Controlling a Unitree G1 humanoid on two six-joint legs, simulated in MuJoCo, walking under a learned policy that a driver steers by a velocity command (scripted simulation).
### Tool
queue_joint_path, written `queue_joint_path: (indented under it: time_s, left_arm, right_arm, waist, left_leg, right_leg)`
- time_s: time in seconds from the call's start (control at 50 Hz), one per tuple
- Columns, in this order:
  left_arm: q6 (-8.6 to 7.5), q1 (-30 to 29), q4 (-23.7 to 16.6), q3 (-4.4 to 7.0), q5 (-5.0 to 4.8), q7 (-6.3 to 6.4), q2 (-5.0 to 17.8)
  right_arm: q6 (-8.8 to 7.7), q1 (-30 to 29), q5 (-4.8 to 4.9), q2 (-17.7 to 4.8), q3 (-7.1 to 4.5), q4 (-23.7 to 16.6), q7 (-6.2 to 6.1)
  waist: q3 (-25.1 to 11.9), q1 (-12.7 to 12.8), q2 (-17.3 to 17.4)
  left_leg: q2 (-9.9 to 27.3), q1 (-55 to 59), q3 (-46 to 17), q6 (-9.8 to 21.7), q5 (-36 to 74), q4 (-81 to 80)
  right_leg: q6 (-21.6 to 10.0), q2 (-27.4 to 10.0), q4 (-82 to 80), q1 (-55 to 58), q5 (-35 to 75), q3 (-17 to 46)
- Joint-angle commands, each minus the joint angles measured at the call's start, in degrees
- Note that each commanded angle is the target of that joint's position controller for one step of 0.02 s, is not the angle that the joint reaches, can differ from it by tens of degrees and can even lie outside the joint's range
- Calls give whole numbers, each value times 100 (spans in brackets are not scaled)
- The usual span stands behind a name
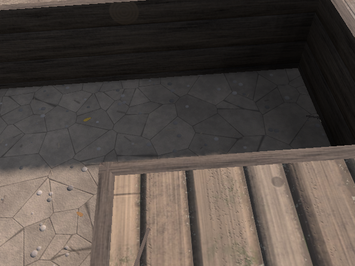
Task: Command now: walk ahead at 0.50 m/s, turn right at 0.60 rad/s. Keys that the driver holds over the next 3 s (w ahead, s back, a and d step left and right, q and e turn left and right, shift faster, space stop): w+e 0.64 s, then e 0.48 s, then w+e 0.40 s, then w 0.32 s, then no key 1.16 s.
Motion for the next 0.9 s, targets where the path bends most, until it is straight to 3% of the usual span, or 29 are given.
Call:
queue_joint_path:
  time_s: [0.02,0.08,0.12,0.16,0.18,0.24,0.3,0.34,0.38,0.4,0.42,0.44,0.46,0.48,0.5,0.52,0.54,0.56,0.6,0.64,0.7,0.76,0.78,0.8,0.82,0.84,0.86,0.88,0.9]
  left_arm:
    - [-219,376,-181,227,136,54,852]
    - [-258,131,-197,149,125,206,553]
    - [-267,317,-141,163,159,289,619]
    - [-179,480,-83,158,168,371,608]
    - [-153,644,-4,165,109,415,585]
    - [-34,1099,165,144,86,518,545]
    - [51,1390,333,159,57,567,660]
    - [103,1295,356,141,98,559,584]
    - [114,1119,286,162,129,531,671]
    - [122,763,121,135,139,526,628]
    - [74,777,-84,11,283,489,288]
    - [-23,1566,-207,-61,253,398,108]
    - [-71,1480,-91,110,148,335,787]
    - [-35,778,-298,171,137,311,967]
    - [9,514,-459,136,204,322,767]
    - [54,396,-545,98,221,340,556]
    - [99,696,-514,69,129,328,348]
    - [126,957,-456,16,89,341,187]
    - [228,1052,-473,-24,112,407,98]
    - [205,730,-597,-80,163,427,24]
    - [112,73,-757,-169,211,320,-121]
    - [179,78,-737,-125,250,221,72]
    - [220,194,-735,-73,245,209,140]
    - [252,614,-628,23,262,221,244]
    - [283,1161,-487,208,266,286,567]
    - [298,1566,-576,433,298,412,1362]
    - [315,1206,-933,327,398,446,1507]
    - [353,1206,-965,300,391,370,1252]
    - [353,1016,-766,302,346,376,1113]
  right_arm:
    - [-245,-473,-65,-469,-84,-765,-61]
    - [-211,-314,-198,-364,-99,-812,3]
    - [-165,-460,-370,-296,-43,-884,-4]
    - [-145,-695,-473,-120,46,-990,3]
    - [-157,-987,-427,-60,69,-1076,24]
    - [-217,-1770,-317,230,248,-1375,81]
    - [-248,-2028,-276,91,209,-1494,178]
    - [-307,-1703,-231,-59,84,-1391,190]
    - [-361,-1170,-247,-220,-41,-1252,129]
    - [-396,-373,-305,-351,-123,-1083,67]
    - [-379,764,-342,-676,-223,-949,-57]
    - [-314,972,-339,-765,-235,-857,-84]
    - [-240,577,-170,-233,-183,-1038,-164]
    - [-191,295,-145,84,-85,-1045,-235]
    - [-160,34,-197,85,-56,-977,-258]
    - [-160,-74,-276,-2,-76,-943,-233]
    - [-165,-163,-349,21,-63,-866,-196]
    - [-167,-284,-343,75,-56,-797,-155]
    - [-187,-262,-289,42,-72,-575,-50]
    - [-187,-83,-265,-240,-174,-333,-14]
    - [-70,-225,-244,-479,-253,-215,-31]
    - [16,-171,-122,-683,-307,-160,-38]
    - [46,-187,-48,-704,-313,-155,-24]
    - [78,-263,25,-663,-299,-163,-20]
    - [93,-179,41,-519,-253,-141,-13]
    - [66,-99,-132,-148,-124,-328,-33]
    - [50,319,-250,90,-16,-426,-15]
    - [116,148,-67,-494,-148,-409,-27]
    - [201,-277,58,-482,-139,-537,-75]
  waist:
    - [-730,345,-430]
    - [-577,79,-589]
    - [-351,145,-491]
    - [-245,207,-461]
    - [-175,309,-465]
    - [-65,673,-440]
    - [-179,795,-408]
    - [-300,607,-570]
    - [-555,259,-694]
    - [-991,-259,-565]
    - [-2170,-598,54]
    - [-2995,-150,1762]
    - [-2388,-192,1083]
    - [-1291,-246,459]
    - [-604,-46,-144]
    - [-194,40,-319]
    - [-139,276,-160]
    - [-175,417,55]
    - [-175,468,181]
    - [-241,348,107]
    - [-365,137,238]
    - [-698,17,614]
    - [-756,88,659]
    - [-922,335,581]
    - [-1156,617,293]
    - [-1363,708,-1058]
    - [-2002,244,-1711]
    - [-2342,627,-986]
    - [-1819,483,-969]
  left_leg:
    - [52,-2192,-93,262,819,431]
    - [33,-1748,-44,278,1073,-288]
    - [-101,-1958,119,178,1516,-740]
    - [-234,-2092,213,79,2111,-1335]
    - [-325,-2146,245,58,2467,-1746]
    - [-609,-2122,318,19,2916,-2915]
    - [-848,-1839,283,155,3036,-3670]
    - [-890,-1328,155,291,2875,-3972]
    - [-969,-439,248,531,2538,-4214]
    - [-663,862,114,735,3186,-4506]
    - [623,2932,-1179,1209,3408,-4254]
    - [2124,4335,-4066,2414,2207,-4647]
    - [2193,3593,-4536,2320,-25,-5051]
    - [1848,2564,-3734,1975,-481,-5256]
    - [1573,1574,-2962,1697,90,-5407]
    - [1276,857,-2366,1615,829,-5449]
    - [1021,325,-1770,1506,1268,-5518]
    - [889,-23,-1343,1496,1448,-5612]
    - [850,-326,-778,1596,1949,-5602]
    - [1012,-62,-518,1641,2328,-5548]
    - [881,75,392,1374,4279,-5007]
    - [905,350,692,1164,4796,-4422]
    - [983,431,714,1050,4842,-4140]
    - [914,426,844,845,5017,-3551]
    - [678,61,1063,491,4747,-2491]
    - [153,-1328,1192,-23,1204,-273]
    - [-517,-2043,277,-309,-1373,1268]
    - [-517,-2198,-265,-418,-1066,1638]
    - [-383,-2559,-124,-278,-701,1329]
  right_leg:
    - [-1065,-1508,-2582,2123,-703,3111]
    - [-1127,-1265,-2691,1543,419,2362]
    - [-1189,-1166,-2722,1404,1075,2067]
    - [-1148,-991,-2601,1365,1497,1859]
    - [-1091,-919,-2534,1373,1573,1828]
    - [-948,-750,-2249,1492,1572,1933]
    - [-883,-764,-1942,1786,1842,2302]
    - [-810,-748,-1479,1959,2137,2507]
    - [-664,-638,-781,1990,3548,2576]
    - [-431,-353,256,1507,3911,2313]
    - [-176,-23,2102,493,2018,1842]
    - [233,712,3631,-1206,-2092,1584]
    - [380,16,4506,-1734,-1592,1341]
    - [478,-156,4694,-2021,-979,1048]
    - [509,-303,4643,-1996,-616,821]
    - [532,-409,4611,-1888,-416,827]
    - [530,-528,4578,-1575,-371,853]
    - [563,-572,4429,-1335,-442,732]
    - [675,-671,3915,-1203,-381,558]
    - [707,-850,3106,-1370,25,507]
    - [619,-880,1488,-811,635,116]
    - [520,-521,464,6,803,-333]
    - [438,-388,120,289,765,-459]
    - [293,-170,-496,934,1070,-597]
    - [51,-23,-1020,1899,1669,-505]
    - [-665,-1343,-1214,2997,3967,1474]
    - [-1870,-2632,-1204,3221,5849,3498]
    - [-2304,-2734,-1569,3077,4780,3399]
    - [-2009,-2366,-1908,2616,2251,3286]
